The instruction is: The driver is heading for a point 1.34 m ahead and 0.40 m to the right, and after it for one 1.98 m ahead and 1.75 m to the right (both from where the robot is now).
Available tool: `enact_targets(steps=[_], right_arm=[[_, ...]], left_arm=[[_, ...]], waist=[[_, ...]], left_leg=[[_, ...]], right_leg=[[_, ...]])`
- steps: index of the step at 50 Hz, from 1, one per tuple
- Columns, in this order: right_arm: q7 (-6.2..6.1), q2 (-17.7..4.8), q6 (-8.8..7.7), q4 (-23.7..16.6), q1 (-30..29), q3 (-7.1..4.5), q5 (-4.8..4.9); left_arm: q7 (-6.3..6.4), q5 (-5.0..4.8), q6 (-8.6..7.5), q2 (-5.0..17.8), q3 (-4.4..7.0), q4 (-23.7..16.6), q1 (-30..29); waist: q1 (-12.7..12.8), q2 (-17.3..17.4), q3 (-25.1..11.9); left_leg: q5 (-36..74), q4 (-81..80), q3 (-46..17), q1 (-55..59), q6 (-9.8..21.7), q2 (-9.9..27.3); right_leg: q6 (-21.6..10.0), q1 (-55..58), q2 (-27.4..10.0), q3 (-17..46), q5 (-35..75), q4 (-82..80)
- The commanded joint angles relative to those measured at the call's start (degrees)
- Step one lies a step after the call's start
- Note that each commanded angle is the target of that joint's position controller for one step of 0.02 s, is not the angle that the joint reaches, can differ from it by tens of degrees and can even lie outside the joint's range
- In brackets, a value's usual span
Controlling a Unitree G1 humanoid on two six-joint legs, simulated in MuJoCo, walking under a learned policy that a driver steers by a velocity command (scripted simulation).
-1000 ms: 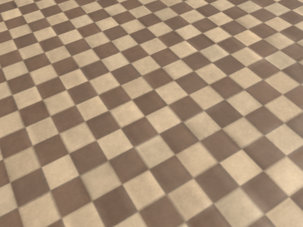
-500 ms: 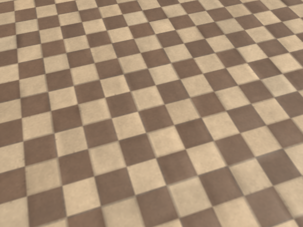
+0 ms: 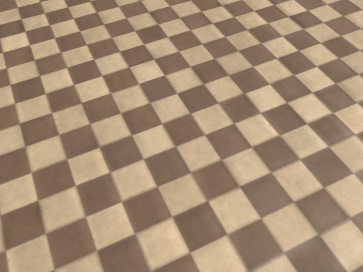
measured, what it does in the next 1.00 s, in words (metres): walks ahead, turning right: left foot, then right foot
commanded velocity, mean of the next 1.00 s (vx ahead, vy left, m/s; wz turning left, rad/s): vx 0.50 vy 0.00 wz -0.52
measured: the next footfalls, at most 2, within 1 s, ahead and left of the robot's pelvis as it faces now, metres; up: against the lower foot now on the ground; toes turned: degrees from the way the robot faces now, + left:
left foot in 0.36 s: +0.39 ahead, +0.11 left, +0.00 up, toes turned -17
right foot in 0.88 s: +0.55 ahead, -0.25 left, +0.00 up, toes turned -33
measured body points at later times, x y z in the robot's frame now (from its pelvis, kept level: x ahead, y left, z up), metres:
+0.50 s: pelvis +0.28 +0.03 +0.00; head +0.30 +0.03 +0.45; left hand +0.44 +0.28 -0.11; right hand +0.36 -0.28 -0.08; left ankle +0.35 +0.12 -0.73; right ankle +0.17 -0.07 -0.65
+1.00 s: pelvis +0.51 -0.13 +0.00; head +0.54 -0.16 +0.44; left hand +0.79 +0.00 -0.09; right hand +0.42 -0.41 -0.13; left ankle +0.48 +0.06 -0.63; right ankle +0.52 -0.23 -0.73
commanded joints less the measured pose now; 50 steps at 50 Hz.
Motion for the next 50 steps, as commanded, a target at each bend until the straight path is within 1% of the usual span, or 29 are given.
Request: enact_targets(steps=[1,4,8,12,15,16,17,18,19,20,21,22,23,24,26,28,32,35,39,41,42,43,44,45,46,47,48,49,50], right_arm=[[-0.17,-6.6,-1.74,-6.8,-3.7,-1.84,-0.91],[-0.64,-4.9,-0.46,-6.7,-3.8,-1.47,-1.15],[-0.61,-2.7,-0.58,-8.3,-12.2,-0.67,-0.94],[0.10,-3.5,-1.40,-9.8,-17.7,-0.98,0.04],[0.42,-5.4,-2.08,-9.8,-16.8,-1.96,0.34],[0.33,-6.0,-2.32,-9.3,-14.6,-2.39,0.41],[0.00,-7.0,-2.56,-8.1,-9.9,-3.13,0.20],[-0.43,-9.0,-2.80,-7.3,-2.7,-3.98,-0.70],[-0.89,-13.6,-2.37,-6.5,4.9,-5.15,-1.58],[-0.34,-12.6,-1.57,-4.8,7.3,-5.21,-0.16],[-0.47,-7.7,-1.27,-5.8,4.2,-4.02,0.42],[-0.72,-5.7,-0.77,-6.2,1.6,-3.41,0.10],[-0.71,-4.7,-0.52,-5.9,-0.6,-2.95,-0.26],[-0.78,-3.6,-0.56,-5.5,-1.9,-2.54,-0.57],[-0.73,-3.4,-0.96,-4.6,-2.7,-2.56,-0.57],[-0.66,-4.6,-1.41,-3.5,-2.4,-3.06,-0.33],[-0.75,-6.7,-1.20,-1.8,-2.2,-3.67,-0.36],[-1.00,-8.0,-0.58,-0.4,-0.4,-3.82,0.07],[-1.04,-10.0,0.66,1.5,2.5,-4.43,1.18],[-1.26,-11.4,1.38,1.9,2.9,-4.83,1.75],[-1.42,-12.2,1.75,2.1,3.1,-5.00,1.98],[-1.59,-12.0,2.08,2.2,2.6,-4.73,2.10],[-1.78,-9.9,1.80,1.9,3.2,-3.71,1.20],[-0.73,-1.7,0.62,-1.2,9.5,-0.71,-1.25],[-0.04,-5.4,-1.12,-0.2,6.3,-1.14,0.41],[0.28,-8.9,-1.85,-2.2,-0.4,-2.31,2.97],[0.04,-7.9,-2.26,-3.1,-2.8,-1.80,2.85],[-0.34,-7.5,-2.19,-2.6,-3.5,-1.87,1.47],[-0.37,-7.7,-1.59,-2.0,-2.2,-2.18,0.90]], left_arm=[[0.69,0.45,-0.13,7.5,2.07,-3.7,2.9],[1.52,-0.14,-0.11,8.4,2.39,-3.0,3.0],[2.62,-0.59,0.59,9.7,2.91,-1.2,5.4],[2.95,-1.18,1.40,9.6,3.10,0.7,8.8],[3.22,-1.10,2.02,9.3,3.25,1.1,8.5],[3.21,-0.98,2.23,9.1,3.33,1.0,7.8],[3.09,-0.87,2.33,8.0,2.99,0.7,6.8],[2.78,-0.36,2.14,5.3,1.99,-0.2,6.0],[2.81,-0.55,1.74,1.7,0.85,-1.3,11.5],[2.86,-1.48,1.31,3.4,0.56,-2.0,14.9],[2.83,-1.81,1.44,8.5,1.81,-1.0,11.3],[2.77,-1.29,1.79,9.6,2.25,-1.7,6.2],[2.66,-0.71,1.92,8.9,2.33,-2.4,3.6],[2.45,-0.49,2.09,8.0,2.53,-2.8,2.7],[1.98,-1.06,2.64,5.3,2.12,-2.9,3.6],[1.87,-0.86,2.97,4.0,1.77,-3.8,2.0],[1.09,-0.73,2.53,3.2,1.34,-4.8,-1.9],[-0.04,-0.72,1.87,2.1,0.78,-6.2,-7.9],[-1.34,-0.99,1.92,2.5,0.84,-8.8,-13.0],[-1.55,-0.59,2.12,3.8,1.58,-9.4,-11.9],[-1.42,-0.33,2.30,5.1,2.38,-8.9,-8.5],[-1.02,-0.37,2.44,7.3,3.80,-6.8,-0.3],[0.00,-0.51,2.86,10.6,5.45,-4.1,9.6],[0.69,-0.82,2.56,17.9,6.37,-3.4,11.0],[0.56,-0.79,1.97,13.4,5.07,-4.4,13.6],[0.26,-0.02,1.30,10.9,4.09,-3.7,11.0],[0.29,-0.18,0.91,9.7,3.64,-3.5,7.3],[0.34,-0.01,0.74,7.6,2.91,-3.6,3.5],[0.39,0.63,0.46,5.9,2.24,-3.9,1.1]], waist=[[0.5,-3.3,-5.1],[-0.3,-3.9,-3.4],[2.5,-5.0,-1.9],[4.4,-5.6,-1.8],[3.1,-7.2,-1.8],[1.8,-8.0,-2.2],[-0.8,-7.9,-4.4],[-4.4,-5.6,-11.0],[-4.4,5.9,-20.0],[-3.3,18.3,-22.1],[-4.4,10.0,-13.7],[-4.6,5.2,-7.6],[-3.5,3.1,-3.4],[-2.4,3.8,-1.4],[-1.0,5.8,-0.6],[-0.8,4.7,-0.1],[-1.6,2.8,-0.1],[-3.9,2.1,1.2],[-4.8,2.3,2.7],[-2.9,3.5,0.8],[-0.4,4.3,-1.8],[4.5,3.2,-6.1],[9.0,0.4,-11.2],[3.5,-15.6,-17.9],[7.1,-10.6,-27.3],[8.1,-7.5,-18.2],[5.9,-5.1,-12.1],[3.7,-3.2,-8.1],[1.4,-4.1,-6.5]], left_leg=[[3.9,-3.2,-3.2,-16.3,-1.3,4.9],[6.9,-10.6,-1.4,-15.3,-4.1,4.5],[22.1,-27.1,-0.8,-10.7,-5.6,1.9],[26.2,-35.4,-1.9,-6.7,-4.8,-0.3],[20.8,-38.7,-3.3,-4.6,-2.7,-0.4],[18.8,-39.6,-2.8,-1.6,-1.7,-0.4],[19.3,-42.1,-1.9,5.6,-0.1,-0.2],[18.5,-40.5,-6.3,18.7,3.1,5.7],[13.1,-40.8,-24.6,39.6,10.3,18.3],[-0.9,-46.2,-43.8,44.1,15.1,25.5],[-8.1,-48.4,-39.0,37.0,12.9,23.4],[-4.7,-49.1,-29.9,29.6,10.5,20.8],[1.8,-50.7,-23.6,22.9,9.7,18.3],[6.7,-52.2,-18.9,18.8,9.1,16.3],[11.8,-55.0,-12.3,14.4,9.0,14.5],[16.6,-56.9,-8.0,13.8,10.1,14.8],[25.2,-57.5,0.4,16.3,9.7,14.1],[26.6,-57.3,5.6,17.5,8.3,13.4],[31.5,-55.0,8.5,23.9,6.8,15.8],[48.0,-49.1,10.3,26.1,5.9,16.3],[57.1,-43.1,11.1,26.3,5.4,16.2],[60.3,-33.1,12.8,23.2,4.1,14.8],[49.7,-19.2,13.4,11.7,2.2,12.8],[-2.0,3.4,12.1,-14.8,-1.6,3.3],[-12.0,12.3,-0.5,-19.7,-1.7,0.3],[-7.6,13.2,-1.7,-24.4,-0.8,3.2],[-2.7,8.9,-1.1,-23.9,-0.1,5.7],[0.4,4.4,-0.7,-21.2,-0.4,7.6],[2.6,1.9,-1.2,-16.8,-0.7,8.9]], right_leg=[[-11.6,17.6,-15.4,23.6,9.6,-14.6],[-12.0,11.8,-13.5,18.9,14.7,-16.1],[-8.5,7.3,-9.5,14.6,11.7,-15.5],[-7.0,9.4,-10.5,18.6,7.1,-12.6],[-5.9,14.3,-12.2,23.6,6.5,-8.1],[-5.3,14.6,-12.3,24.5,8.1,-6.2],[-4.0,13.7,-10.3,23.5,11.0,-2.0],[-2.2,9.2,-7.5,20.5,9.5,9.2],[1.9,-6.8,0.1,12.5,-7.5,27.8],[3.3,-19.8,-0.3,9.6,-25.5,39.7],[3.9,-23.6,-4.0,10.6,-21.2,44.3],[4.3,-23.4,-5.9,8.2,-16.5,44.7],[4.5,-22.1,-7.5,7.2,-13.3,42.6],[4.5,-20.5,-9.1,7.0,-11.1,40.3],[4.7,-17.6,-10.6,5.5,-9.0,38.2],[5.3,-18.9,-11.3,5.0,-6.4,35.4],[5.8,-19.7,-11.6,4.0,4.5,24.6],[4.9,-17.0,-10.6,0.8,11.3,15.0],[2.6,-16.5,-9.3,-1.9,7.6,8.3],[0.4,-11.2,-6.3,-4.5,1.3,6.7],[-1.1,-5.4,-4.1,-5.8,-1.3,6.0],[-3.0,6.4,-1.8,-6.4,1.6,2.3],[-5.3,23.8,-4.2,-0.9,4.2,1.7],[-15.6,46.1,-21.6,29.7,-0.7,0.0],[-19.1,48.0,-26.7,45.5,-7.4,-9.2],[-15.5,42.1,-24.3,35.8,-4.5,-10.3],[-13.3,33.6,-21.8,28.2,-0.2,-10.5],[-11.8,25.6,-19.7,22.5,5.8,-11.4],[-11.2,19.7,-18.0,18.8,10.5,-13.1]])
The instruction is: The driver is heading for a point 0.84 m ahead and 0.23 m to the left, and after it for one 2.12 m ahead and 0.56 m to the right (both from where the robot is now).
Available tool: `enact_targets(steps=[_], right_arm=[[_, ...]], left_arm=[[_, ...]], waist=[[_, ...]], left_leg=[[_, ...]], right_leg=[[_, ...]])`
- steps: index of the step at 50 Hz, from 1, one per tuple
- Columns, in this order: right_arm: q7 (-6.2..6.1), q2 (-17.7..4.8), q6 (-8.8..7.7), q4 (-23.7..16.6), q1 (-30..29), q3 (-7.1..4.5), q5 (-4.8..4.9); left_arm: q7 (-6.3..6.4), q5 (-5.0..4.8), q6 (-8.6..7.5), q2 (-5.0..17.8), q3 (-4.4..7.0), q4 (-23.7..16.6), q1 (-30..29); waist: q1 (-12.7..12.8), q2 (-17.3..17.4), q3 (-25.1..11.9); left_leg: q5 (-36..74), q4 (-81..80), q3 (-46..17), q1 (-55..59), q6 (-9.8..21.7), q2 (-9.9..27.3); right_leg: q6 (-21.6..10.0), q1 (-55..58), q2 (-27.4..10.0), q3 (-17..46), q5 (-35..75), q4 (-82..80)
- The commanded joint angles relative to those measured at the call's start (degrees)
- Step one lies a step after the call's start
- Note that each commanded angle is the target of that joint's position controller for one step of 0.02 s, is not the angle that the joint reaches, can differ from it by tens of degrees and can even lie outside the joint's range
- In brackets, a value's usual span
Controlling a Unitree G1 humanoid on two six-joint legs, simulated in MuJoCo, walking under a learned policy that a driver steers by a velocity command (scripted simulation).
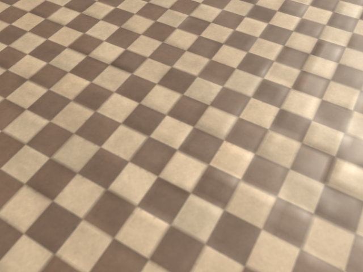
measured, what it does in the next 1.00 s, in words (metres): walks ahead: left foot, then right foot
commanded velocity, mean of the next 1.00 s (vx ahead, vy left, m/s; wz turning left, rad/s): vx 0.50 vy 0.00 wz -0.02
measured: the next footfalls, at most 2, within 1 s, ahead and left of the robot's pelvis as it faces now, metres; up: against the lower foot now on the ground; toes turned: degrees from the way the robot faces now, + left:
left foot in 0.40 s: +0.40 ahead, +0.16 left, +0.00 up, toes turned +0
right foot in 0.92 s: +0.69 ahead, -0.09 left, +0.00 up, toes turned +0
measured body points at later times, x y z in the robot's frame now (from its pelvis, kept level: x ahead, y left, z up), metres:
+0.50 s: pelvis +0.28 +0.07 +0.00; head +0.31 +0.08 +0.45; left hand +0.34 +0.35 -0.13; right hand +0.43 -0.20 -0.10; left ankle +0.36 +0.16 -0.73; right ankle +0.14 -0.08 -0.64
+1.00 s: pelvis +0.56 +0.01 +0.00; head +0.60 +0.00 +0.44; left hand +0.76 +0.27 -0.08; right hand +0.57 -0.27 -0.14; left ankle +0.39 +0.15 -0.67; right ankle +0.65 -0.09 -0.73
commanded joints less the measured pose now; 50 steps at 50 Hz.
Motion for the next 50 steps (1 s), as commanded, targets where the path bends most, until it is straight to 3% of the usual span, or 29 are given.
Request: enact_targets(steps=[1,4,6,9,14,17,18,19,20,21,22,23,24,25,26,28,30,36,41,44,45,46,47,48,49,50], right_arm=[[-0.07,-6.9,-0.81,-4.8,-1.2,-1.70,-0.66],[-0.26,-4.3,0.76,-4.3,-1.1,-1.20,-1.34],[-0.31,-3.4,0.94,-5.4,-4.8,-0.83,-1.61],[0.27,-2.2,0.44,-6.4,-10.4,-0.29,-1.29],[1.60,-2.9,-0.17,-8.6,-16.9,-0.25,-0.62],[2.18,-4.2,-0.47,-8.7,-15.4,-0.73,-0.79],[2.12,-5.0,-0.58,-8.0,-12.5,-1.17,-0.87],[1.77,-6.7,-0.60,-6.1,-6.0,-2.23,-1.04],[1.29,-9.8,-0.55,-4.0,3.3,-3.38,-1.40],[1.12,-15.6,-0.22,-3.1,9.0,-4.81,-2.11],[1.46,-11.4,-0.04,-2.4,11.2,-3.69,-1.05],[1.37,-8.7,-0.07,-2.8,7.2,-2.67,-0.71],[1.21,-7.4,0.11,-3.7,2.9,-2.22,-1.03],[1.24,-6.1,0.18,-4.0,-0.2,-1.76,-1.51],[1.24,-4.7,-0.16,-4.2,-2.0,-1.28,-2.09],[1.24,-4.2,-0.63,-3.9,-2.9,-1.16,-1.98],[0.93,-5.4,-1.03,-3.0,-2.0,-1.50,-1.67],[-0.33,-7.3,-0.15,-0.4,2.2,-1.93,-0.95],[-0.66,-8.2,1.29,2.5,7.1,-2.31,-0.30],[-1.16,-9.3,2.23,3.0,6.4,-2.89,0.03],[-1.26,-9.7,2.47,2.7,4.9,-2.98,0.09],[-1.27,-8.0,2.56,2.4,4.7,-2.35,-0.33],[-1.22,-4.1,2.42,0.6,5.1,-0.85,-1.83],[-0.91,1.9,1.36,0.3,13.2,0.75,-0.89],[-0.85,-4.9,0.77,1.2,9.5,-0.83,0.47],[-0.79,-7.5,0.49,-0.6,4.4,-1.84,1.36]], left_arm=[[0.43,0.91,-1.38,6.2,1.76,-2.1,3.4],[0.72,0.52,-2.45,7.4,2.05,-0.4,3.4],[1.21,0.55,-2.56,7.9,2.15,0.9,4.4],[1.67,0.28,-2.31,8.5,2.20,2.7,6.3],[1.74,-0.51,-1.72,9.8,2.67,6.4,10.9],[2.12,-0.65,-0.93,10.5,3.04,7.9,11.1],[2.23,-0.63,-0.63,10.8,3.10,8.0,10.3],[2.32,-0.42,-0.27,10.2,2.81,8.0,9.7],[2.54,0.34,-0.10,7.9,1.77,7.4,10.4],[2.18,0.29,-1.04,2.5,0.08,6.3,18.0],[1.99,-0.05,-2.05,4.0,0.12,7.0,16.0],[1.62,-1.54,-2.63,8.6,1.39,5.7,10.9],[1.67,-1.72,-2.88,8.7,1.28,4.5,6.7],[1.84,-0.84,-2.85,8.2,1.32,4.1,4.5],[1.98,-0.33,-2.46,7.7,1.58,4.4,5.2],[2.06,-0.18,-1.50,5.6,1.34,5.7,7.9],[2.30,0.16,-0.98,4.7,1.13,5.3,6.4],[1.53,0.20,-1.97,2.3,0.12,2.9,-4.7],[0.00,-0.40,-2.78,2.7,-0.08,0.3,-12.3],[-0.45,-0.23,-3.44,4.9,0.70,0.6,-9.7],[-0.25,-0.08,-3.66,6.2,1.45,1.9,-4.9],[0.29,0.21,-3.76,9.0,2.89,4.4,3.7],[0.96,1.11,-3.57,13.3,4.03,5.9,13.9],[0.75,0.94,-3.00,16.0,4.55,7.1,15.3],[0.82,0.59,-2.98,9.9,3.04,6.3,14.6],[1.09,0.44,-3.12,7.6,2.24,6.2,10.8]], waist=[[1.3,-4.5,-7.5],[0.1,-3.4,-5.0],[1.0,-3.2,-3.0],[3.3,-3.7,-1.3],[5.6,-4.1,0.8],[3.9,-5.2,-0.1],[2.1,-5.7,-1.8],[-1.4,-5.0,-6.0],[-5.0,-2.3,-13.8],[-3.2,11.2,-22.9],[-5.1,14.4,-25.3],[-5.0,9.3,-16.5],[-3.7,5.1,-10.7],[-2.3,2.9,-6.1],[-0.3,4.2,-4.9],[1.4,5.3,-5.0],[1.6,4.2,-3.7],[-1.9,2.7,-1.2],[-4.1,2.4,1.1],[-1.1,3.6,-0.3],[2.0,3.8,-3.0],[5.9,2.7,-9.2],[9.3,-4.0,-19.1],[5.2,-19.5,-25.6],[7.8,-12.6,-22.1],[7.4,-9.9,-14.1]], left_leg=[[5.4,-1.8,-3.8,-14.6,-0.1,4.6],[9.9,-7.9,-2.8,-14.1,-2.2,4.7],[16.9,-14.9,-2.8,-15.9,-3.1,4.7],[27.4,-27.0,-1.8,-14.1,-2.9,2.9],[28.3,-36.2,-2.0,-14.5,-0.7,0.8],[21.7,-38.7,-1.6,-12.2,1.8,-0.2],[19.9,-39.5,-0.1,-7.7,2.9,-1.6],[19.9,-40.5,1.8,1.5,4.4,-3.6],[22.6,-38.0,-2.4,16.8,7.0,0.9],[12.4,-40.6,-27.7,39.4,16.4,15.1],[1.3,-50.6,-43.3,42.5,17.9,17.4],[-4.5,-52.0,-36.8,36.3,15.0,16.4],[-2.1,-52.8,-30.0,28.2,13.2,14.4],[3.3,-54.5,-24.6,20.5,12.9,12.3],[8.4,-55.9,-20.9,15.6,12.2,10.4],[14.6,-58.4,-16.2,11.6,12.7,8.6],[19.9,-60.2,-12.8,10.7,13.7,8.5],[24.8,-61.5,-4.7,13.0,11.5,5.9],[25.1,-58.6,-6.0,19.8,11.2,9.2],[31.7,-53.3,-8.6,23.1,9.9,10.7],[39.0,-48.1,-7.8,22.2,9.0,9.4],[41.2,-38.0,-5.9,18.1,7.3,6.0],[25.8,-20.0,-3.2,6.6,4.9,1.6],[-9.1,-2.3,-2.4,-14.6,1.7,-7.2],[-9.8,3.9,-8.5,-19.7,1.9,-4.3],[-4.4,4.7,-7.6,-22.4,2.4,-1.9]], right_leg=[[-11.6,16.9,-15.7,20.0,12.6,-17.0],[-12.2,11.7,-15.0,14.8,15.9,-21.0],[-11.3,11.4,-13.8,11.7,15.6,-22.2],[-8.9,11.5,-11.8,7.9,12.3,-22.6],[-7.8,18.3,-15.4,9.2,8.8,-20.3],[-6.1,23.5,-17.5,10.3,15.0,-16.2],[-5.3,24.1,-16.8,9.7,22.4,-12.6],[-3.9,23.2,-14.1,7.6,30.7,-4.5],[-1.9,16.3,-11.0,4.9,25.9,9.1],[3.0,-6.4,-2.0,1.7,3.1,32.0],[3.3,-15.6,0.8,8.7,-22.8,40.1],[2.5,-21.2,-2.9,9.8,-20.1,44.0],[1.9,-21.3,-5.9,7.5,-15.0,42.1],[2.0,-20.0,-7.9,6.4,-11.0,38.5],[2.2,-16.4,-9.9,6.8,-7.8,35.3],[3.1,-12.3,-10.5,6.1,-5.2,32.7],[4.3,-14.0,-11.0,5.6,-2.0,28.9],[5.7,-14.2,-9.4,3.3,14.7,8.0],[4.4,-14.2,-7.6,3.2,13.9,-0.2],[2.6,-9.0,-6.1,3.4,7.7,-3.2],[1.6,-1.6,-4.7,2.0,7.1,-5.0],[-0.1,12.0,-5.0,1.9,8.2,-4.7],[-3.6,29.9,-16.0,13.1,8.7,-2.1],[-11.4,46.0,-27.6,37.5,-4.2,-8.3],[-9.3,42.1,-26.0,39.0,-12.5,-12.4],[-7.1,35.1,-24.5,30.3,-11.7,-13.8]])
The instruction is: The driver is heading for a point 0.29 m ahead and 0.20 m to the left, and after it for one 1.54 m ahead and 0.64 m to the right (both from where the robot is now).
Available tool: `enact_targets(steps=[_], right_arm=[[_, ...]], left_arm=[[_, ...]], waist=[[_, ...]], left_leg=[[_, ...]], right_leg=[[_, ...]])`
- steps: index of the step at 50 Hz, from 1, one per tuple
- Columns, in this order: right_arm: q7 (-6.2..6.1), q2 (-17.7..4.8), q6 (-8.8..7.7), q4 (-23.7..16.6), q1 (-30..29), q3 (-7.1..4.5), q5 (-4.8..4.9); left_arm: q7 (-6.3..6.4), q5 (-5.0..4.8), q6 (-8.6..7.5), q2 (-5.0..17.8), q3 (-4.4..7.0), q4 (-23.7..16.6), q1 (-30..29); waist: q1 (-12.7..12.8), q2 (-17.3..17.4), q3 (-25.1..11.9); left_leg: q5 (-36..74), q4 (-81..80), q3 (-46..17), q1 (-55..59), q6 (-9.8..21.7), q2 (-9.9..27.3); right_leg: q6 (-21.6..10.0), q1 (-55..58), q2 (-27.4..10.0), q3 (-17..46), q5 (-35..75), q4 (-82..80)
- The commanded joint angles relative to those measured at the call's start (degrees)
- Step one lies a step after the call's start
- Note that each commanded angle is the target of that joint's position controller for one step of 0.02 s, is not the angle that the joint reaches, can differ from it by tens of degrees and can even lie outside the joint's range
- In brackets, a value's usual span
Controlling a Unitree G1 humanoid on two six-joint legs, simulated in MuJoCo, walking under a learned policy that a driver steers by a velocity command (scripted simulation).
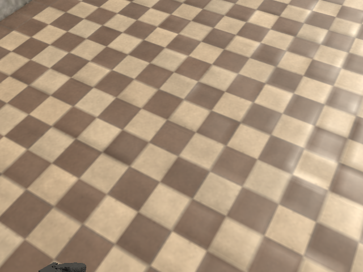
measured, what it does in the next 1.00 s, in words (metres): walks ahead: left foot, then right foot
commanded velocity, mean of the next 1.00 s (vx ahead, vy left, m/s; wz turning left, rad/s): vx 0.26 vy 0.00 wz -0.03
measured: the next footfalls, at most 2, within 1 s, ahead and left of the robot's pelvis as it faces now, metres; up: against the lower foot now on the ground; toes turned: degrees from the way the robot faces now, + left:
left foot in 0.44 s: +0.38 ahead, +0.18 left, +0.00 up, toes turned +14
right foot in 0.92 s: +0.38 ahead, -0.07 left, +0.00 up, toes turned -7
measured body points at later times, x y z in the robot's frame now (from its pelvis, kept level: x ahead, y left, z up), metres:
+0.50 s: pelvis +0.25 +0.05 +0.00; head +0.29 +0.08 +0.44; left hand +0.21 +0.33 -0.15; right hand +0.49 -0.15 -0.09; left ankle +0.34 +0.17 -0.73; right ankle +0.11 -0.12 -0.67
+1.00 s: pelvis +0.33 +0.03 +0.01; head +0.36 +0.00 +0.45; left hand +0.46 +0.32 -0.09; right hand +0.47 -0.26 -0.12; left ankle +0.32 +0.17 -0.68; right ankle +0.34 -0.06 -0.73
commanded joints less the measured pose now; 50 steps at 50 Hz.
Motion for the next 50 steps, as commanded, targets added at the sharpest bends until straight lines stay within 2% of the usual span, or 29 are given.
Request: enact_targets(steps=[1,2,4,7,11,15,17,18,20,21,22,23,24,25,26,27,28,30,32,34,37,42,44,45,46,47,48,49,50], right_arm=[[-0.20,-7.6,-1.93,-6.2,-4.0,-1.72,1.09],[-0.28,-6.9,-1.62,-6.3,-4.8,-2.01,0.38],[-0.12,-4.7,-0.19,-5.7,-2.6,-2.14,0.63],[-0.17,-2.7,1.44,-7.2,-4.6,-2.05,0.27],[0.79,-1.8,1.23,-9.2,-9.5,-1.75,-0.11],[2.26,-0.8,0.89,-12.3,-17.4,-1.04,-0.31],[2.59,-0.2,0.68,-13.8,-20.1,-0.76,-0.93],[2.72,-0.4,0.53,-14.3,-20.1,-0.86,-1.18],[2.76,-2.9,0.15,-13.4,-15.4,-1.90,-1.83],[2.50,-5.0,-0.13,-11.0,-8.3,-3.04,-2.13],[1.56,-9.0,-0.11,-9.1,-2.6,-4.31,-2.56],[0.35,-13.8,0.42,-8.4,1.7,-4.80,-4.28],[0.48,-11.7,0.52,-9.2,2.0,-3.65,-3.99],[0.78,-9.8,0.69,-9.6,-0.3,-3.42,-2.96],[0.82,-8.2,0.41,-9.5,-5.4,-2.90,-2.23],[0.87,-5.6,0.01,-9.4,-9.3,-2.19,-2.00],[0.86,-3.6,-0.26,-9.3,-12.5,-1.75,-2.21],[0.72,-3.7,-0.75,-9.1,-16.0,-1.96,-3.51],[-0.06,-4.6,-0.85,-8.7,-17.7,-2.25,-3.65],[-1.16,-5.2,-0.42,-7.8,-17.6,-2.55,-3.22],[-2.39,-6.2,0.69,-7.0,-18.0,-2.88,-2.83],[-2.40,-8.0,2.57,-5.7,-17.7,-3.58,-1.73],[-2.33,-8.5,3.20,-5.4,-18.8,-3.85,-0.74],[-2.32,-8.1,3.51,-5.0,-18.7,-3.85,-0.16],[-2.10,-6.3,3.78,-3.6,-15.5,-3.63,-0.12],[-1.69,-3.7,3.77,-4.5,-14.8,-3.03,-2.24],[-1.95,-2.7,3.54,-7.8,-20.0,-2.70,-3.02],[-2.04,-4.7,3.47,-8.2,-23.2,-3.22,-2.38],[-2.14,-4.8,3.42,-8.0,-23.2,-3.40,-1.21]], left_arm=[[0.78,0.06,-0.07,8.1,2.56,1.1,12.9],[0.70,0.25,-0.27,6.5,2.21,1.3,10.2],[0.70,0.74,-0.99,5.1,2.03,1.9,7.5],[1.05,0.70,-1.64,6.5,2.63,3.4,6.9],[1.87,0.83,-1.08,8.3,3.19,4.9,7.7],[2.38,0.05,-0.02,10.2,3.81,6.5,10.7],[2.20,-0.65,0.95,10.3,3.78,8.4,13.0],[2.12,-1.05,1.47,10.7,3.80,9.2,13.5],[2.18,-1.89,2.14,12.4,4.03,10.0,12.2],[2.15,-2.21,2.42,12.4,3.81,10.3,10.7],[2.01,-1.58,2.17,10.6,3.08,10.6,12.3],[1.15,0.84,1.47,4.9,1.13,9.7,16.6],[0.83,-0.97,1.11,3.8,0.41,12.2,21.4],[0.97,-3.06,1.47,9.6,2.32,12.1,16.4],[1.39,-3.66,1.96,8.8,2.29,10.4,12.0],[2.23,-2.65,2.86,7.4,2.25,11.1,11.1],[2.95,-1.90,4.25,7.0,2.54,11.8,12.3],[3.74,-1.42,6.50,5.6,2.75,12.3,15.2],[4.35,-1.15,7.54,5.7,3.20,10.8,14.2],[4.28,-0.85,7.99,5.7,3.26,8.8,11.3],[3.45,-0.71,8.33,5.7,3.26,6.7,7.9],[1.80,-0.80,8.90,6.4,3.75,3.9,5.0],[1.06,-0.80,8.99,6.2,3.95,3.7,6.4],[0.89,-0.64,8.89,6.3,4.18,4.2,8.2],[1.23,-0.17,8.67,8.3,4.95,4.7,10.2],[2.35,-0.10,8.30,15.3,6.63,4.2,11.9],[2.34,1.19,7.44,18.4,6.69,2.8,11.1],[1.68,1.73,5.93,16.1,6.23,2.7,11.9],[1.78,1.16,4.74,15.0,5.93,2.5,9.6]], waist=[[7.6,-6.8,-8.4],[6.2,-6.5,-5.2],[3.6,-7.9,-3.5],[2.6,-5.8,-0.7],[3.7,-4.4,1.0],[6.7,-2.9,3.2],[7.1,-2.3,4.6],[6.4,-3.0,4.1],[2.5,-5.8,0.0],[-1.9,-5.1,-4.2],[-4.0,-2.7,-8.8],[-2.3,10.5,-18.5],[-2.0,12.2,-30.8],[-3.4,5.3,-27.2],[-1.4,5.2,-17.7],[0.6,2.6,-11.6],[2.9,3.6,-8.8],[5.4,5.1,-7.8],[6.0,5.4,-6.7],[5.2,5.4,-6.1],[4.2,5.3,-5.5],[3.3,5.1,-4.8],[4.8,5.1,-5.1],[5.9,4.4,-5.4],[6.0,0.3,-5.1],[4.3,-15.0,-5.1],[5.0,-20.4,-5.3],[7.0,-11.8,-8.3],[5.4,-9.7,-7.9]], left_leg=[[5.7,17.5,-2.5,-30.0,0.6,5.1],[9.1,15.0,-2.6,-28.3,0.3,6.5],[12.4,12.9,-2.6,-23.3,-0.3,8.2],[16.2,9.5,-2.4,-25.6,-1.3,8.9],[27.0,-2.9,-0.9,-27.1,-1.8,8.5],[30.7,-12.9,3.4,-26.6,-0.6,7.4],[28.0,-17.4,4.4,-25.0,0.5,5.7],[25.9,-18.8,5.0,-23.2,1.2,4.5],[23.3,-21.7,6.6,-15.2,3.1,1.3],[29.0,-26.4,7.6,-5.6,4.5,-0.5],[47.0,-26.8,5.0,7.9,5.9,2.4],[76.7,-19.4,-11.0,30.4,13.7,18.7],[78.9,-23.4,-24.9,35.4,21.5,28.1],[71.6,-26.2,-17.1,28.2,18.6,24.3],[62.5,-28.4,-11.0,20.9,15.6,21.5],[55.3,-31.5,-7.1,12.5,13.2,18.9],[50.2,-34.4,-3.6,5.1,11.8,17.2],[45.5,-38.4,0.6,-3.5,12.0,16.5],[40.6,-40.4,3.0,-5.2,12.8,17.2],[33.1,-41.8,4.4,-3.7,12.7,17.9],[25.7,-42.9,6.1,-2.3,12.2,18.6],[26.5,-39.3,7.5,2.7,10.7,20.9],[28.7,-35.1,8.7,3.9,8.5,20.7],[28.0,-31.5,10.1,3.2,6.4,19.4],[23.5,-24.5,12.5,1.0,2.5,16.0],[8.6,-8.0,17.9,-11.0,-3.2,8.9],[-11.3,5.3,12.0,-25.4,-6.6,0.1],[-10.9,12.7,3.9,-26.7,-5.8,0.5],[-5.7,13.4,1.8,-28.1,-4.7,1.4]], right_leg=[[-9.0,31.8,-18.7,25.2,-8.2,-16.3],[-8.7,26.3,-16.9,20.3,-3.9,-18.3],[-8.3,20.4,-14.8,13.2,1.1,-21.7],[-9.2,17.7,-14.9,6.4,7.3,-24.3],[-8.5,19.5,-13.6,-1.5,10.6,-25.4],[-7.8,23.7,-14.6,-6.2,12.1,-25.0],[-7.6,25.5,-15.2,-6.6,21.7,-21.9],[-7.3,26.9,-15.7,-6.3,28.3,-19.5],[-5.9,29.1,-15.2,-5.5,42.4,-11.8],[-4.1,28.2,-12.8,-6.1,43.9,-3.6],[-1.2,21.1,-9.3,-6.6,35.3,6.5],[2.8,2.0,-1.9,-6.2,-7.9,28.1],[4.2,-2.9,3.3,6.7,-35.0,41.5],[3.9,-3.9,0.2,10.5,-33.0,43.0],[3.4,-8.4,-2.1,7.9,-30.0,40.4],[3.9,-8.0,-4.2,6.7,-26.0,37.0],[4.3,-3.8,-5.5,6.3,-22.3,34.5],[5.2,2.9,-4.8,4.6,-17.0,34.3],[5.5,1.7,-5.0,4.3,-14.7,31.7],[5.3,-0.3,-6.1,4.4,-11.1,27.0],[4.8,0.1,-6.4,3.0,-8.3,20.9],[3.1,2.0,-5.1,-0.1,-11.2,12.6],[1.4,5.6,-3.8,-2.0,-8.9,5.3],[0.0,9.3,-2.3,-3.0,-4.5,-0.5],[-2.3,13.6,-1.9,0.0,3.1,-7.1],[-7.2,21.2,-13.4,16.5,26.6,-10.6],[-18.7,24.2,-21.9,31.2,33.6,-11.8],[-19.9,24.3,-20.4,29.4,30.4,-12.4],[-16.8,24.7,-17.4,24.6,27.6,-12.1]])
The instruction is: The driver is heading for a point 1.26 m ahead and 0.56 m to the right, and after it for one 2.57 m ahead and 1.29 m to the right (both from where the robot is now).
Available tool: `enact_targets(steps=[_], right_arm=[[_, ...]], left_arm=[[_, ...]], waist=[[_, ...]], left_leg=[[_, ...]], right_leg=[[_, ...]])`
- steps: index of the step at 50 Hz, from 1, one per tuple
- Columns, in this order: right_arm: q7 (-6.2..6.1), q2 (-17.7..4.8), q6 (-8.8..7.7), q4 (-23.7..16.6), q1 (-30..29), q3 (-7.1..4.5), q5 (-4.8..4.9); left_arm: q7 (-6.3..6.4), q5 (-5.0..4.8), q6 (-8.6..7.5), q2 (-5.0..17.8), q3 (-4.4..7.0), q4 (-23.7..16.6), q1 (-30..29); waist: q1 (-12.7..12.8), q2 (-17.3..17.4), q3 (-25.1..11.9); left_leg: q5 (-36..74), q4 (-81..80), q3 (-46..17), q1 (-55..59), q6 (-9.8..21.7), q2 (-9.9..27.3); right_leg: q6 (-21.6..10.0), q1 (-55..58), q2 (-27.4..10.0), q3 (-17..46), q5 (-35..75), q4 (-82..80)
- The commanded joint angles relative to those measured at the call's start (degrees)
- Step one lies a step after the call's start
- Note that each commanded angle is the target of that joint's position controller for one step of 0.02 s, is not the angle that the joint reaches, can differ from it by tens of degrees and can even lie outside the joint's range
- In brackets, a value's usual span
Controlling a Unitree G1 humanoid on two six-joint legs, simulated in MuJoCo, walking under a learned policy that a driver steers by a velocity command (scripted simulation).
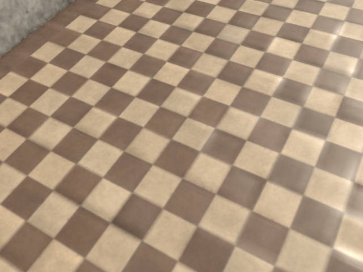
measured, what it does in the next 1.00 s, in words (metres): steps on the spot, turning right: left foot, then right foot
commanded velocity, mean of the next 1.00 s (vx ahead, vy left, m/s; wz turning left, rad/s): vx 0.01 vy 0.00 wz -0.56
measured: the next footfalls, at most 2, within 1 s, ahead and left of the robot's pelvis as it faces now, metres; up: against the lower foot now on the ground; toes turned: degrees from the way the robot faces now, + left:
left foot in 0.42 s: +0.11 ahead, +0.13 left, +0.00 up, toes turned -20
right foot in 0.84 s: +0.00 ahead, -0.12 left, +0.00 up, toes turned -32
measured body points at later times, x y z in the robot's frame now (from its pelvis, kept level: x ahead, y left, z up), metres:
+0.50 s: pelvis +0.03 +0.03 +0.01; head +0.07 +0.04 +0.45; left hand +0.27 +0.26 -0.10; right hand +0.06 -0.29 -0.10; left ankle +0.07 +0.14 -0.73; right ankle -0.01 -0.08 -0.69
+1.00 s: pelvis +0.01 -0.02 +0.01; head +0.03 -0.07 +0.45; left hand +0.29 +0.14 -0.07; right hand -0.05 -0.34 -0.12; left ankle +0.07 +0.12 -0.65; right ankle -0.03 -0.10 -0.73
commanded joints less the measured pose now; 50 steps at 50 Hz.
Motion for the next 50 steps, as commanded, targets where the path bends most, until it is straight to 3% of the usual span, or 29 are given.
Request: enact_targets(steps=[1,2,4,8,12,15,17,19,20,21,22,23,24,25,26,29,32,34,37,40,41,42,43,44,45,46,47,48,50], right_arm=[[-0.70,-5.0,-0.86,-4.0,-2.7,-1.40,0.59],[-1.14,-6.3,-0.88,-3.6,-2.5,-1.84,0.15],[-1.05,-5.8,-1.16,-3.3,-2.0,-1.98,0.16],[-0.89,-3.9,-1.41,-3.2,-3.0,-1.44,0.68],[-0.30,-4.3,-1.58,-3.0,-3.2,-1.34,0.80],[0.29,-5.0,-2.23,-2.8,-2.3,-1.42,0.97],[0.86,-5.4,-2.88,-2.6,-0.8,-1.47,1.11],[1.51,-5.6,-3.53,-1.5,3.0,-1.62,1.15],[1.70,-6.6,-3.68,-0.8,5.3,-1.96,0.95],[1.42,-10.4,-3.46,-0.7,6.7,-2.74,-0.07],[1.06,-14.4,-2.83,-1.0,4.8,-3.24,-1.40],[0.94,-11.2,-3.00,-2.5,3.3,-2.42,-2.19],[0.56,-8.2,-3.05,-3.7,0.4,-1.54,-1.71],[0.31,-6.9,-2.87,-4.1,-1.9,-1.20,-0.84],[0.05,-6.2,-2.77,-4.4,-2.1,-0.91,-0.01],[-0.83,-7.0,-2.01,-3.5,1.4,-0.70,-0.10],[-1.17,-9.1,-1.46,-3.0,4.1,-1.24,-0.27],[-0.81,-10.6,-1.19,-3.4,3.4,-1.71,-0.09],[0.03,-11.9,-0.96,-3.8,2.8,-2.15,0.43],[0.57,-12.2,-0.93,-3.8,1.7,-2.30,1.92],[0.76,-10.7,-1.05,-3.0,3.2,-2.00,2.20],[1.21,-8.0,-1.23,-2.1,6.6,-1.35,0.98],[1.63,-3.6,-1.37,-4.9,5.7,0.22,-2.49],[1.10,-6.5,-1.66,-6.8,0.3,-0.56,-0.86],[0.76,-8.3,-1.40,-6.8,-1.1,-1.15,0.88],[0.40,-8.6,-1.12,-6.0,0.1,-1.41,1.19],[-0.06,-8.9,-0.81,-4.7,1.0,-1.65,0.72],[-0.21,-8.9,-0.59,-4.4,2.1,-1.73,0.26],[-0.04,-8.0,-0.62,-3.8,4.2,-1.64,0.41]], left_arm=[[0.58,-0.70,-2.94,11.8,2.76,-3.4,0.9],[1.06,-1.77,-2.80,9.9,2.14,-3.9,-1.2],[1.78,-1.53,-2.34,8.8,1.65,-4.2,-1.1],[2.46,-1.56,-1.76,10.3,2.04,-4.2,0.1],[2.47,-1.36,-1.08,11.3,2.25,-4.8,-1.5],[2.16,-1.25,-0.62,11.2,2.14,-5.2,-2.7],[2.10,-1.35,-0.27,11.1,1.96,-5.7,-3.7],[2.37,-1.85,0.29,10.7,1.60,-6.5,-5.6],[2.63,-2.08,0.59,9.9,1.28,-6.9,-5.7],[2.69,-1.70,0.68,7.2,0.51,-7.2,-3.5],[2.54,-2.10,0.22,5.9,0.48,-8.2,-0.6],[2.20,-1.23,-0.40,11.1,1.85,-7.6,-0.4],[1.91,-1.83,-0.29,13.6,2.96,-6.5,0.3],[2.03,-1.91,0.32,12.6,3.08,-5.4,1.1],[2.13,-1.68,0.88,11.4,2.91,-5.2,1.0],[1.52,-2.46,1.18,7.9,1.72,-7.4,-2.4],[1.09,-2.24,0.94,6.8,0.88,-9.6,-5.1],[0.50,-2.04,0.93,6.2,0.34,-10.3,-5.3],[-0.32,-2.09,1.34,7.2,0.58,-10.5,-3.9],[-1.22,-2.02,1.97,7.4,1.20,-9.8,-0.4],[-1.03,-1.96,2.01,8.2,1.79,-8.9,2.0],[-0.29,-2.10,1.88,12.0,3.15,-8.5,5.0],[0.78,-1.70,1.61,18.7,4.10,-10.1,5.5],[-0.20,0.53,-0.07,16.3,3.18,-10.8,6.7],[-0.49,0.63,-1.36,14.2,2.54,-10.5,4.1],[-0.13,-0.23,-2.00,12.3,2.07,-10.2,0.7],[0.26,-0.80,-2.11,10.2,1.26,-10.4,-1.5],[0.67,-0.88,-2.11,9.5,0.72,-10.4,-2.9],[1.18,-0.24,-2.28,8.2,-0.07,-10.1,-2.9]], waist=[[-0.3,-7.6,-8.9],[-1.0,-7.9,-8.7],[-1.6,-8.3,-10.2],[-0.6,-8.2,-9.8],[-0.1,-9.7,-8.3],[0.0,-10.5,-7.8],[-0.5,-11.1,-8.1],[-2.9,-10.9,-8.7],[-3.9,-9.7,-8.9],[-2.6,-0.8,-10.6],[0.9,14.1,-8.2],[-0.1,11.5,-8.2],[0.9,7.3,-7.1],[1.7,5.6,-5.6],[1.0,5.6,-4.7],[-1.5,7.1,-3.4],[-3.8,7.6,-5.2],[-3.9,8.1,-5.9],[-3.4,8.7,-5.9],[-0.8,7.9,-5.8],[0.1,5.8,-6.5],[0.3,-3.9,-8.0],[-1.9,-21.6,-8.7],[3.2,-14.8,-13.8],[1.9,-10.5,-10.3],[0.2,-9.2,-7.8],[-0.6,-7.8,-7.0],[-1.5,-8.4,-6.7],[-2.3,-9.1,-8.0]], left_leg=[[-0.8,14.2,-9.0,-16.7,0.0,-1.8],[2.1,12.7,-9.6,-16.2,-0.1,-1.4],[6.0,12.2,-9.6,-12.8,-0.4,-2.6],[8.9,1.3,-10.2,-11.2,-1.4,-3.9],[10.0,-6.5,-10.6,-5.4,-2.1,-4.8],[8.9,-11.0,-11.0,-1.8,-1.7,-5.6],[8.8,-15.4,-11.0,0.9,-1.1,-6.0],[14.9,-25.6,-10.1,7.1,0.1,-6.2],[21.8,-31.8,-10.5,12.5,1.2,-4.4],[27.1,-33.9,-19.4,20.0,4.7,6.0],[39.9,-34.8,-33.4,22.1,14.4,16.5],[41.1,-35.0,-35.8,18.6,19.7,21.3],[39.0,-34.3,-29.5,16.9,18.2,18.0],[35.0,-33.8,-23.6,16.2,15.2,13.7],[32.6,-33.8,-20.6,16.7,13.8,11.9],[34.6,-34.9,-14.5,18.7,14.6,10.0],[37.0,-34.7,-13.0,23.8,15.8,12.1],[38.3,-34.5,-10.5,22.3,15.6,12.8],[39.1,-33.4,-7.8,19.8,14.8,13.4],[36.5,-28.3,-5.5,17.9,11.6,13.7],[32.4,-23.6,-3.3,14.9,8.6,12.2],[21.6,-12.2,1.4,6.2,3.8,8.2],[-11.2,6.1,3.2,-11.4,-1.7,-0.2],[-12.5,15.4,-6.7,-13.1,-1.6,-2.6],[-7.7,17.9,-8.1,-13.9,-0.6,-0.9],[-2.3,16.2,-8.5,-14.1,0.2,0.2],[1.3,14.6,-8.9,-13.1,0.2,0.9],[4.7,14.5,-8.6,-10.6,-0.2,0.4],[8.7,13.5,-8.2,-7.2,-0.8,-0.5]], right_leg=[[-12.1,17.9,-14.7,20.7,32.8,-13.2],[-10.5,17.1,-13.9,19.5,32.2,-13.1],[-10.3,15.9,-12.4,18.4,33.9,-13.2],[-10.1,16.8,-11.2,19.5,28.9,-13.3],[-10.1,11.8,-10.0,22.2,20.1,-13.9],[-9.9,10.2,-9.3,25.3,19.5,-13.0],[-9.4,10.5,-8.8,27.6,22.1,-11.5],[-7.2,9.6,-6.7,28.3,22.9,-8.8],[-4.8,7.0,-4.5,27.3,18.5,-6.7],[-1.6,0.1,0.4,21.8,5.0,2.8],[1.7,-12.6,10.6,11.7,-19.5,12.8],[3.8,-13.9,6.1,12.0,-21.7,26.4],[4.5,-13.4,4.5,11.8,-17.4,31.5],[5.4,-13.7,3.8,10.7,-13.6,33.4],[6.3,-15.2,3.4,10.2,-10.4,35.1],[8.1,-16.6,2.2,6.2,-6.4,31.0],[9.0,-15.4,-0.4,4.4,-6.4,22.3],[8.5,-10.7,-1.4,2.5,-6.4,16.6],[7.1,-4.1,-0.9,-0.8,-5.2,9.5],[3.7,3.2,0.3,-2.9,1.9,-2.8],[1.7,9.1,1.4,-2.5,7.0,-8.3],[-1.4,19.1,-3.1,6.0,21.7,-12.1],[-10.4,26.6,-18.8,27.7,47.3,-9.7],[-18.7,21.2,-22.7,31.9,40.8,-12.7],[-16.5,19.0,-19.3,26.1,33.8,-14.1],[-12.7,16.7,-15.7,21.5,27.2,-14.4],[-10.3,15.2,-13.7,19.1,23.9,-14.5],[-9.7,12.7,-12.4,17.3,25.4,-14.9],[-9.9,11.8,-11.2,15.1,26.5,-15.5]])
Over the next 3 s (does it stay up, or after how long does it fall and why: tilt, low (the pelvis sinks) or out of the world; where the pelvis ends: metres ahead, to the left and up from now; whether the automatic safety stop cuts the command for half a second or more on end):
stays up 0.63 -0.48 0.01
